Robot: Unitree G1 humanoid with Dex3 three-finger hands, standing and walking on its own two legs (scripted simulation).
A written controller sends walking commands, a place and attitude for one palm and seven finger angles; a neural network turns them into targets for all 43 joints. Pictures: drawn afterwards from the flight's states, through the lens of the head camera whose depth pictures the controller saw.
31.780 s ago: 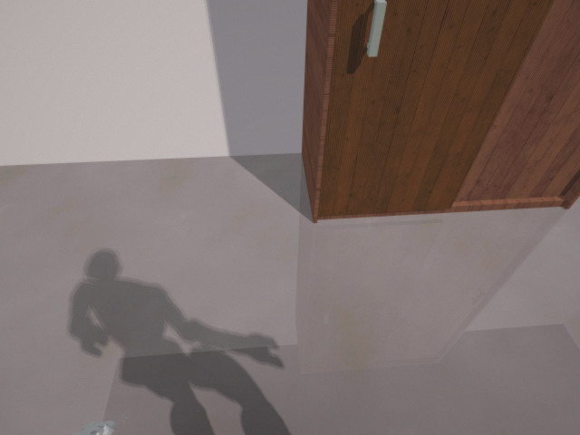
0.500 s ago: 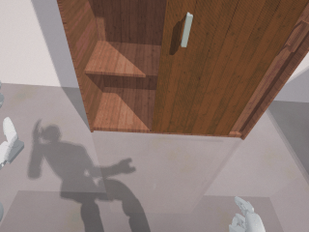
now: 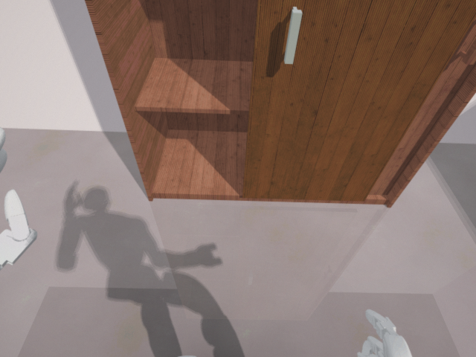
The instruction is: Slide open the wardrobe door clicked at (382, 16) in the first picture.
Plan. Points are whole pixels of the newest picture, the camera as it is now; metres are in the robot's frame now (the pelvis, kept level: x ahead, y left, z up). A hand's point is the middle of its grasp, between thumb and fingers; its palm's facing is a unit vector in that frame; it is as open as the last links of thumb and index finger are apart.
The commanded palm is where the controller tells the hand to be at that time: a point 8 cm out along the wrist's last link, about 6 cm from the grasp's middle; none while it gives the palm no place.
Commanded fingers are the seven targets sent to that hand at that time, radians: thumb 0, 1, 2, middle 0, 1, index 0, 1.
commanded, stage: stop stepping back and stand still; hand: left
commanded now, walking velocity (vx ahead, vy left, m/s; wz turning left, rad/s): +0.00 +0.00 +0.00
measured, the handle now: (291, 35) +0.94 -0.09 +0.13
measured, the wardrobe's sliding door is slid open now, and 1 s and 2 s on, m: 0.47 0.47 0.47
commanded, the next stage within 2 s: let the arm hang, fingers relaxed in 0.50 s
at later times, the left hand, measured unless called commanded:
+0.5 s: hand (40, 205) +0.25 +0.27 +0.18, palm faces +0.39 -0.79 -0.47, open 7.4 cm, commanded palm +0.18 +0.31 +0.20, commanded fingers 0.00 0.90 0.90 -0.20 -0.30 -0.20 -0.30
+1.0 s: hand out of the picture -0.01 +0.21 -0.16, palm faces +0.00 -0.99 -0.16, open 7.0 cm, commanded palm none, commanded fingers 0.00 0.90 0.90 -0.20 -0.30 -0.20 -0.30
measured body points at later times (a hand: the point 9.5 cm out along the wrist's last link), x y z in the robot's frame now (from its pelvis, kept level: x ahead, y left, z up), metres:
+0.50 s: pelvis +0.04 +0.01 +0.02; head +0.06 +0.02 +0.47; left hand +0.22 +0.31 +0.21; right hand +0.21 -0.22 -0.06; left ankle +0.05 +0.11 -0.72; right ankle -0.01 -0.12 -0.72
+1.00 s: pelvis +0.00 +0.03 +0.02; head +0.03 +0.06 +0.47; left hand -0.01 +0.27 -0.15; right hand +0.03 -0.22 -0.12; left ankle +0.05 +0.11 -0.72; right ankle -0.01 -0.12 -0.72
